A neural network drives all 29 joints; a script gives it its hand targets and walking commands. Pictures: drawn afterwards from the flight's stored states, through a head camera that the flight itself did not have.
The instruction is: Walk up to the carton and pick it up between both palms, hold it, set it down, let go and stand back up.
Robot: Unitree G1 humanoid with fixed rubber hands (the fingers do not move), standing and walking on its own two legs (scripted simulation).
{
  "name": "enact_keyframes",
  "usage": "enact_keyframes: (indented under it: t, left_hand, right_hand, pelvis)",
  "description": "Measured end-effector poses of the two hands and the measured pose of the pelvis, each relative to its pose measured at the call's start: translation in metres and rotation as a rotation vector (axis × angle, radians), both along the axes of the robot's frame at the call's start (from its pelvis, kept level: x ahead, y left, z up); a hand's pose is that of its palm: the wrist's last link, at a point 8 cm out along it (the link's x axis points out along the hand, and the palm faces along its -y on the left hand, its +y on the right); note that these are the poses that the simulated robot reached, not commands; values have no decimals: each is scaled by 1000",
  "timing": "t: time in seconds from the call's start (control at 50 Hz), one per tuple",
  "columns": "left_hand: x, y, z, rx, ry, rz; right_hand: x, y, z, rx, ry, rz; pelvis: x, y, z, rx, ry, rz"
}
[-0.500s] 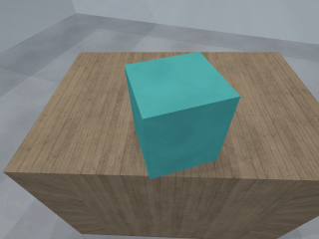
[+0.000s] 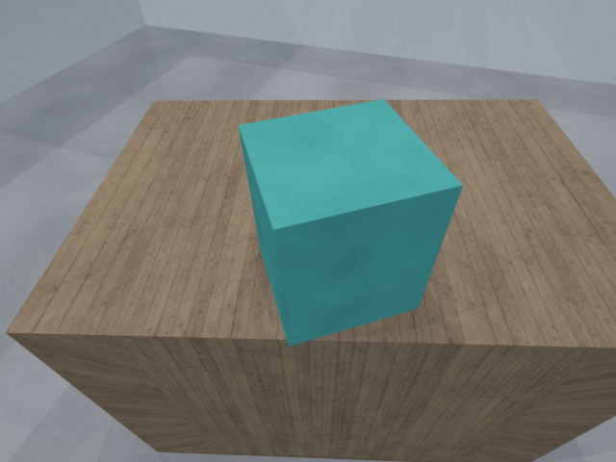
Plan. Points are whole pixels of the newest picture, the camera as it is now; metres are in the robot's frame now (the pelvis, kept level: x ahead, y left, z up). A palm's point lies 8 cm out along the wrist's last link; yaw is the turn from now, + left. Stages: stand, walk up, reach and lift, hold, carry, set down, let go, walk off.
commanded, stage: stand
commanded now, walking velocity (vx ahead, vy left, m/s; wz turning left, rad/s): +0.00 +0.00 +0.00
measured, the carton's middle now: (335, 224) +0.42 -0.01 +0.08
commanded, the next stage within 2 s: none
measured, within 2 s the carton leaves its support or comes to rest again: neither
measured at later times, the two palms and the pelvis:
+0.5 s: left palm out of the picture -0.01 +0.23 -0.14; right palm out of the picture +0.00 -0.23 -0.14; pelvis +0.00 +0.00 +0.00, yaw +0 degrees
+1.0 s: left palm out of the picture -0.01 +0.23 -0.14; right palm out of the picture +0.00 -0.24 -0.14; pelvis +0.00 +0.00 +0.00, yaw +0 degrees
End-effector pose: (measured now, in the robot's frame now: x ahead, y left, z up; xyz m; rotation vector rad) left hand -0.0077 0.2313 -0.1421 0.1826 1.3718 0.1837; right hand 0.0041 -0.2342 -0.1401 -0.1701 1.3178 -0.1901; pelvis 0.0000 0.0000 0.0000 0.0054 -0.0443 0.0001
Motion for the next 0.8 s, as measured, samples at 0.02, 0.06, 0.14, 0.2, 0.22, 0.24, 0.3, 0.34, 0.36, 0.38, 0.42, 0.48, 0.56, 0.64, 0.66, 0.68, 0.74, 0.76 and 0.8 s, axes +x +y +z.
enact_keyframes:
  t: [0.02, 0.06, 0.14, 0.2, 0.22, 0.24, 0.3, 0.34, 0.36, 0.38, 0.42, 0.48, 0.56, 0.64, 0.66, 0.68, 0.74, 0.76, 0.8]
  left_hand:
    - [0, 0, 0, 0, 0, 0]
    - [0, 0, 0, 0, 1, 0]
    - [-1, -1, 0, 0, 2, 0]
    - [-1, -1, 0, -1, 3, 1]
    - [-1, -1, 0, -1, 3, 1]
    - [-1, -1, 0, -1, 3, 1]
    - [-2, -2, 0, -1, 4, 1]
    - [-2, -2, 0, -2, 5, 1]
    - [-2, -2, 0, -2, 5, 1]
    - [-2, -2, 0, -2, 5, 1]
    - [-2, -2, 0, -2, 6, 1]
    - [-3, -3, 0, -2, 7, 1]
    - [-3, -3, 0, -2, 8, 1]
    - [-3, -4, 0, -2, 8, 2]
    - [-3, -4, 0, -2, 8, 2]
    - [-3, -4, 0, -2, 8, 2]
    - [-3, -4, 0, -2, 8, 2]
    - [-3, -4, 0, -2, 8, 2]
    - [-4, -4, 0, -3, 8, 2]
  right_hand:
    - [0, 0, 0, 0, 0, 0]
    - [0, 0, 0, 0, 1, -1]
    - [-1, 0, 0, 1, 2, -1]
    - [-1, 0, -1, 2, 4, -2]
    - [-2, 0, -1, 2, 4, -2]
    - [-2, 0, -1, 2, 5, -2]
    - [-2, 0, -1, 3, 6, -2]
    - [-3, 0, -1, 3, 7, -2]
    - [-3, 0, -1, 3, 7, -2]
    - [-3, 0, -1, 3, 8, -2]
    - [-3, 0, -1, 3, 8, -3]
    - [-4, 0, -1, 4, 9, -3]
    - [-4, 0, -1, 5, 11, -3]
    - [-4, 0, -1, 5, 12, -3]
    - [-4, -1, -1, 5, 12, -3]
    - [-4, -1, -2, 5, 12, -3]
    - [-5, -1, -2, 6, 12, -3]
    - [-5, -1, -2, 6, 12, -3]
    - [-5, -1, -2, 6, 13, -3]
  pelvis:
    - [0, 0, 0, 0, 0, 0]
    - [0, 0, 0, 0, 0, 0]
    - [0, 0, 0, 0, -1, 0]
    - [0, -1, 0, 0, 0, 0]
    - [0, -1, 0, 0, 0, 0]
    - [0, -1, 0, 0, 0, 0]
    - [0, -1, 0, 0, 0, -1]
    - [-1, -1, 0, 0, -1, -1]
    - [-1, -1, 0, 0, -1, -1]
    - [-1, -1, 0, 0, -1, -1]
    - [-1, -1, 0, 0, -1, -1]
    - [-1, -2, 0, 0, -1, -1]
    - [-1, -2, 0, 0, -1, -2]
    - [-1, -2, 0, 0, -1, -2]
    - [-1, -2, 0, 0, -1, -2]
    - [-1, -2, 0, 0, -1, -2]
    - [-1, -3, 0, 0, -1, -2]
    - [-1, -3, 0, 0, -1, -2]
    - [-1, -3, 0, 0, -1, -2]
